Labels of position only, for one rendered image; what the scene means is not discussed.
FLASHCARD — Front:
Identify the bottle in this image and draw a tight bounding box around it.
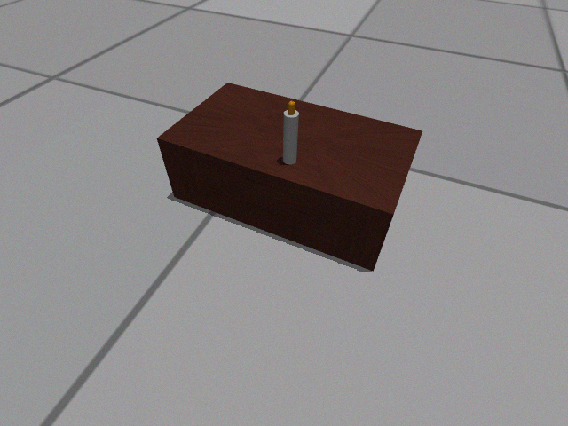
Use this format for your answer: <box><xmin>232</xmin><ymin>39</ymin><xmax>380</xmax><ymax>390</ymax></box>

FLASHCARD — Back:
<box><xmin>283</xmin><ymin>101</ymin><xmax>299</xmax><ymax>164</ymax></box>

